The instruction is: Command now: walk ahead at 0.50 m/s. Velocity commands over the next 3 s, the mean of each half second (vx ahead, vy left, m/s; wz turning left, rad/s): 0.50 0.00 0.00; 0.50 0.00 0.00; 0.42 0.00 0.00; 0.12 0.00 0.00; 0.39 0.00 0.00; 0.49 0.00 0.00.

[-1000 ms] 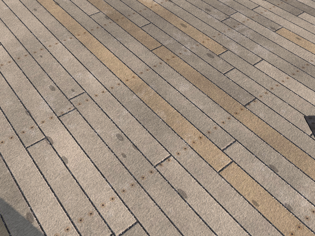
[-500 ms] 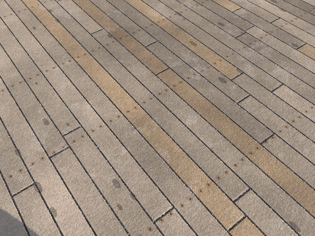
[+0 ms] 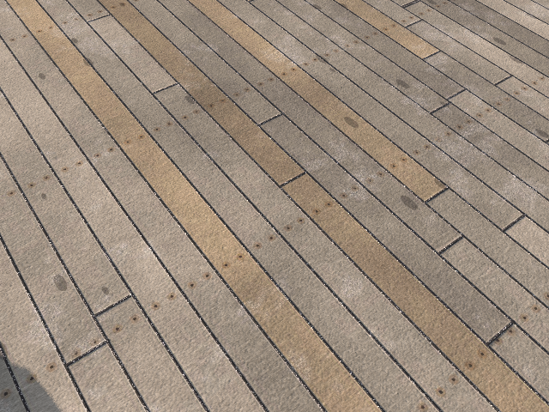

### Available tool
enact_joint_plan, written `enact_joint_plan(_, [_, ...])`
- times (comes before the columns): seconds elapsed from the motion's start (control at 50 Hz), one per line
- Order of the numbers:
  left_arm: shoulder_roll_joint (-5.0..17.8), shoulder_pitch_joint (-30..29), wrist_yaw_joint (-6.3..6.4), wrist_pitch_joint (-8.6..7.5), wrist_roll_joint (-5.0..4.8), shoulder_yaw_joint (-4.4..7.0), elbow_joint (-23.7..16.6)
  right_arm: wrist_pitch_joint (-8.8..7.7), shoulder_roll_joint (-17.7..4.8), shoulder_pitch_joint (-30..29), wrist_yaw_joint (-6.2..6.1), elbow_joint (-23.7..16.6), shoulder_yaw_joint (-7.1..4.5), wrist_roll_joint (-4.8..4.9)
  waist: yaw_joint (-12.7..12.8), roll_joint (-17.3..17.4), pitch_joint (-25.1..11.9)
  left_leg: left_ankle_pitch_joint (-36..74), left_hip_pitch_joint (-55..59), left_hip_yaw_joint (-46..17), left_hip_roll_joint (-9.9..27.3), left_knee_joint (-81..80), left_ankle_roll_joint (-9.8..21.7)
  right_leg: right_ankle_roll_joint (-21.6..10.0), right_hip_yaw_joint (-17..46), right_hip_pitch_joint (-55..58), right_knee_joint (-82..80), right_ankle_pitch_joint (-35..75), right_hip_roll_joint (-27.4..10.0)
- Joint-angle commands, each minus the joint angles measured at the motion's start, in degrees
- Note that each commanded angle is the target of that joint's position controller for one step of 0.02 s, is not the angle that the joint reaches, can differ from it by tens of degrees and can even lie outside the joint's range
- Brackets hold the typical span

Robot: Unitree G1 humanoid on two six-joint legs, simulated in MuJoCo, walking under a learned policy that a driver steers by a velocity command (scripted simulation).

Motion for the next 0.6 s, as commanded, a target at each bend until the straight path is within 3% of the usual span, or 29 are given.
enact_joint_plan(0.02, [4.9,-0.4,0.46,-0.23,0.35,1.57,-3.6,-0.88,-4.9,2.4,0.07,-1.4,-0.76,-0.87,-0.3,6.2,-4.6,4.0,13.9,-19.0,15.1,-16.7,9.6,-0.5,2.9,-13.4,-0.8,5.5,-6.1])
enact_joint_plan(0.06, [3.2,-0.8,0.57,0.84,0.54,1.43,-3.9,-1.10,-6.3,3.8,-0.23,-0.6,-1.04,-0.37,0.5,5.7,-3.0,5.5,11.3,-16.2,14.9,-19.2,10.3,0.2,2.3,-13.5,-5.1,7.1,-6.9])
enact_joint_plan(0.1, [3.5,-4.8,0.68,1.19,1.07,1.55,-5.3,-1.08,-8.1,5.6,-0.96,0.1,-1.45,-0.33,-0.1,4.5,-1.3,6.9,11.5,-14.4,15.0,-20.9,10.6,1.4,2.1,-17.2,-10.9,12.4,-7.2])
enact_joint_plan(0.14, [3.3,-8.3,0.46,1.13,1.35,1.56,-6.4,-0.79,-8.3,7.2,-1.57,0.7,-1.45,-0.19,-0.8,4.3,-0.4,8.2,12.6,-11.9,14.1,-21.5,9.7,2.1,1.7,-18.9,-17.4,19.1,-6.9])
enact_joint_plan(0.22, [2.0,-15.9,-0.37,0.66,1.00,0.85,-8.4,-0.47,-8.5,10.7,-2.04,2.0,-1.33,0.37,-3.1,4.6,1.3,8.7,13.5,-7.0,11.8,-21.9,7.8,2.2,-0.9,-16.2,-29.5,28.5,-4.4])
enact_joint_plan(0.32, [2.4,-22.6,-1.93,0.07,0.45,0.27,-11.2,0.85,-9.2,15.3,-2.25,4.5,-1.71,0.80,-4.9,4.8,3.4,11.1,22.7,-7.0,15.4,-18.2,7.5,0.8,-1.2,-17.9,-36.4,25.0,-2.9])
enact_joint_plan(0.38, [4.9,-18.9,-2.54,-0.41,0.38,1.09,-11.0,1.68,-10.4,13.8,-2.56,4.5,-2.28,0.97,-1.5,6.6,0.8,24.8,26.2,-6.9,16.7,-12.1,5.8,-1.6,-2.7,-10.8,-38.3,18.8,-0.6])
enact_joint_plan(0.4, [6.4,-12.9,-2.44,-0.49,0.60,2.02,-9.3,1.99,-10.5,12.3,-2.62,4.2,-2.27,1.11,2.0,7.0,-2.8,34.3,25.5,-5.2,15.2,-5.5,4.8,-2.8,-4.5,-2.2,-39.4,18.8,1.4])
enact_joint_plan(0.42, [9.3,-2.9,-2.06,-0.44,0.87,3.52,-6.1,2.19,-8.9,12.0,-2.66,3.6,-1.66,0.88,6.1,5.8,-9.1,35.3,20.3,-2.9,12.0,6.0,3.1,-4.7,-4.1,12.3,-38.5,20.4,1.2])
enact_joint_plan(0.44, [13.9,7.5,-1.42,-0.18,1.48,4.64,-4.1,2.10,-6.8,13.3,-2.74,2.2,-0.65,-0.50,8.3,-2.7,-17.9,15.0,7.2,-0.3,7.8,25.4,0.9,-8.5,10.7,30.0,-37.2,20.9,-10.9])
enact_joint_plan(0.46, [15.6,8.5,-1.92,-0.02,1.31,4.65,-3.1,0.64,0.4,20.0,-1.96,2.4,1.22,0.08,3.9,-17.0,-23.9,-24.0,-13.8,-4.6,-2.7,42.1,-1.9,-17.5,38.1,45.1,-46.2,8.9,-21.2])
enact_joint_plan(0.48, [10.2,6.7,-1.93,-0.14,0.67,3.13,-3.8,-0.69,-6.2,14.9,-1.64,2.4,-0.19,1.55,6.0,-10.0,-19.7,-25.0,-20.3,-10.7,0.7,48.1,-0.8,-15.0,37.7,42.3,-49.3,1.8,-18.9])
enact_joint_plan(0.5, [7.9,1.8,-1.65,-0.38,0.70,2.44,-4.8,-1.53,-8.5,9.4,-1.46,0.7,-0.82,2.64,5.4,-7.5,-12.0,-19.6,-23.5,-9.3,3.5,48.1,0.2,-12.5,29.0,34.7,-50.3,4.2,-17.2])
enact_joint_plan(0.52, [6.8,-2.4,-1.65,-0.55,1.28,1.97,-5.7,-1.70,-8.1,6.8,-1.87,0.4,-0.85,2.47,3.6,-2.4,-8.0,-14.1,-21.1,-7.9,6.5,45.5,0.2,-11.4,22.9,26.3,-51.9,10.0,-15.2])
enact_joint_plan(0.54, [5.2,-5.0,-1.77,-0.71,1.89,1.54,-6.0,-1.36,-7.8,5.7,-2.22,0.4,-1.30,1.61,2.0,-1.2,-4.9,-11.0,-18.5,-7.5,8.2,42.0,-0.1,-10.9,18.3,19.4,-53.5,15.0,-13.4])
enact_joint_plan(0.56, [4.0,-5.9,-1.85,-0.87,2.45,1.09,-5.9,-0.64,-6.8,7.1,-2.23,0.6,-1.41,1.36,0.1,-2.4,-4.6,-8.9,-14.9,-8.0,9.5,40.1,-0.1,-10.4,15.4,15.4,-55.0,17.4,-12.2])
enact_joint_plan(0.6, [4.3,-4.9,-1.80,-1.09,2.08,1.12,-5.2,0.60,-4.6,8.1,-2.33,0.7,-1.25,1.22,-1.2,-2.7,-3.6,-8.0,-13.0,-7.5,10.3,36.1,-0.7,-11.0,12.2,12.0,-57.7,19.4,-11.4])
